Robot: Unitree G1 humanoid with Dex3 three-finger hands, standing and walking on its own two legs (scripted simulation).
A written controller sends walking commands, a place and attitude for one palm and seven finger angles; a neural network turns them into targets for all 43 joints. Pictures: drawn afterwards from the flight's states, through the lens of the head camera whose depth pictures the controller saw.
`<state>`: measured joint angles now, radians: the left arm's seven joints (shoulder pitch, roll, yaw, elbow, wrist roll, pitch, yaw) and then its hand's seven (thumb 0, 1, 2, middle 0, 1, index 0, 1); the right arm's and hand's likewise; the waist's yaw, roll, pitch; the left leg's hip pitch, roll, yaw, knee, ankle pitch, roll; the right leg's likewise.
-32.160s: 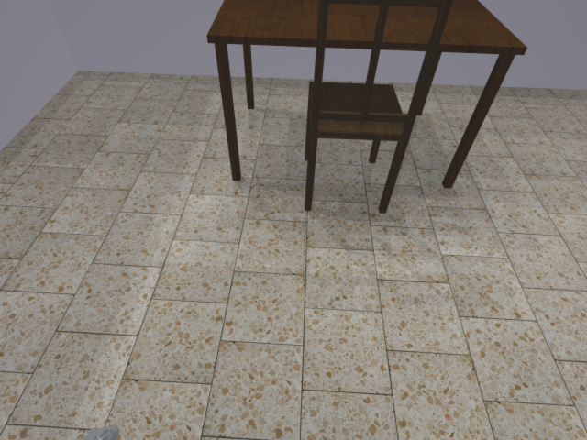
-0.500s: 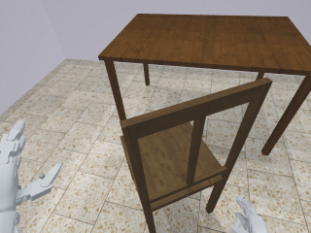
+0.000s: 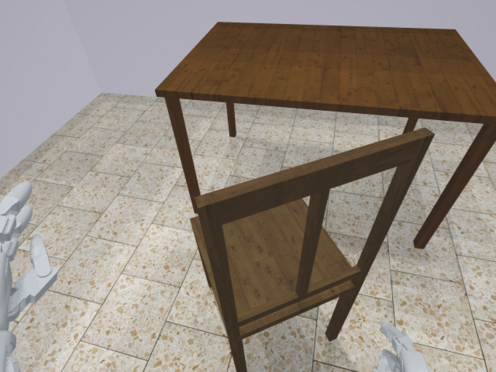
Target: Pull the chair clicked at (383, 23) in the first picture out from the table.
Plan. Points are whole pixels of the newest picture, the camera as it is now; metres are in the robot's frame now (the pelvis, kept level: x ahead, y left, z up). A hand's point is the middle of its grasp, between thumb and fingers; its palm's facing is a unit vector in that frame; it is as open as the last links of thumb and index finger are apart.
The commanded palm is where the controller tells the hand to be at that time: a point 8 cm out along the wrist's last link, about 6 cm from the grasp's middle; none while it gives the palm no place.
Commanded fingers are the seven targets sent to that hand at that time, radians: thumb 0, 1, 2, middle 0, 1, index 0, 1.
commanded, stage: step back with the hand held close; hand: left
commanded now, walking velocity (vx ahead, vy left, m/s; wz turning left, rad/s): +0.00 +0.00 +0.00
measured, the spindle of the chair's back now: (309, 250) +0.38 -0.07 -0.05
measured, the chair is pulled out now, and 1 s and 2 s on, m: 0.44 0.44 0.44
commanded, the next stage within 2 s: none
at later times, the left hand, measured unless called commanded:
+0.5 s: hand (53, 284) +0.17 +0.25 +0.16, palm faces +0.34 -0.74 -0.57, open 7.4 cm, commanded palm +0.11 +0.30 +0.18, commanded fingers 0.00 0.90 0.90 -0.20 -0.30 -0.20 -0.30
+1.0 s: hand (11, 333) +0.11 +0.25 +0.17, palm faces +0.46 -0.71 -0.53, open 7.4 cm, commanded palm +0.05 +0.29 +0.18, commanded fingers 0.00 0.90 0.90 -0.20 -0.30 -0.20 -0.30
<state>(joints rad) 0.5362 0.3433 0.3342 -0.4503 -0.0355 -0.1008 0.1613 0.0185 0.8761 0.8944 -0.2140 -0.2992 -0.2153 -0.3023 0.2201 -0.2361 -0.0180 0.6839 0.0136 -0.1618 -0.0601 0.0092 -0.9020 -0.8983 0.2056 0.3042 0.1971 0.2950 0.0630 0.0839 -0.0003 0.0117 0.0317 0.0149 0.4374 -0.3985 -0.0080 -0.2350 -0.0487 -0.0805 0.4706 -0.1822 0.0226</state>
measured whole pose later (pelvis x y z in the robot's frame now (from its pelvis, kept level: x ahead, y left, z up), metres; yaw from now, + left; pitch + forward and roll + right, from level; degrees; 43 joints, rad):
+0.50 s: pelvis -0.04 +0.00 +0.00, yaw -2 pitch -1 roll +1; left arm 0.60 0.41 0.41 -0.50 -0.02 -0.17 0.15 0.02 0.88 0.90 -0.22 -0.30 -0.22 -0.30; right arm 0.17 -0.22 -0.03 0.60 0.02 -0.07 -0.07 0.01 -0.90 -0.90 0.21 0.30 0.20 0.30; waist 0.00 0.03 0.07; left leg -0.10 -0.01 0.06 0.47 -0.35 0.00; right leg -0.36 -0.08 -0.02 0.48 -0.11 0.03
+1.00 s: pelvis -0.09 -0.01 -0.01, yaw +0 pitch -1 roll +1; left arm 0.55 0.43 0.44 -0.53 0.02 -0.19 0.20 0.02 0.88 0.90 -0.22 -0.30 -0.22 -0.30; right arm 0.25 -0.22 -0.01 0.59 0.01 -0.12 -0.07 0.01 -0.90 -0.90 0.21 0.30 0.20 0.30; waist 0.00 -0.03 0.05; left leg -0.24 -0.01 0.02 0.57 -0.31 0.00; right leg -0.42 -0.05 0.00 0.46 -0.02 0.01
